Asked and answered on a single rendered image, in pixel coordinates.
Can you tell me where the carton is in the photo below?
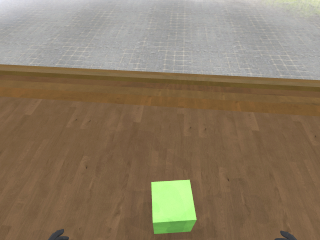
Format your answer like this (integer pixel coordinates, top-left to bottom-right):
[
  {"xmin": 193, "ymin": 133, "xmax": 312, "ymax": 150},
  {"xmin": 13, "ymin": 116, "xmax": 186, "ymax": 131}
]
[{"xmin": 151, "ymin": 180, "xmax": 197, "ymax": 234}]

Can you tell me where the right robot hand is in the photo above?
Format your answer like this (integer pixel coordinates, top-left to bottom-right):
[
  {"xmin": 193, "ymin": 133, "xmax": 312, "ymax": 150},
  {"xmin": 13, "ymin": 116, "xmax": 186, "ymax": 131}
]
[{"xmin": 274, "ymin": 230, "xmax": 297, "ymax": 240}]

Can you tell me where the left robot hand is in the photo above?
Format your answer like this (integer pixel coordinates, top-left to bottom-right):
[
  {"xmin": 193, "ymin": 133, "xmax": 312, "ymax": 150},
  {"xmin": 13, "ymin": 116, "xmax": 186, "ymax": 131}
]
[{"xmin": 48, "ymin": 229, "xmax": 69, "ymax": 240}]

